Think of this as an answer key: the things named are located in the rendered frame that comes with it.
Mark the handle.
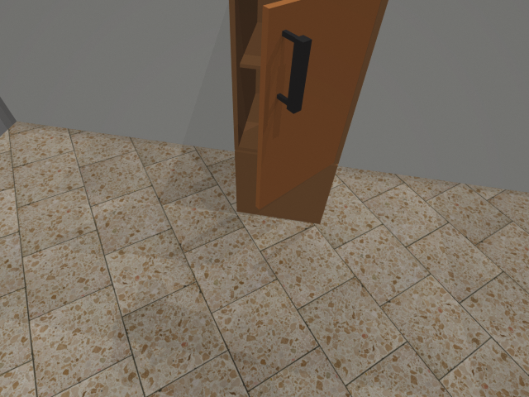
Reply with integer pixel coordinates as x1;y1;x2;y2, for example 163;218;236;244
277;30;312;114

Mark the cupboard door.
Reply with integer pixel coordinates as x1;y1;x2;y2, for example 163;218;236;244
255;0;381;210

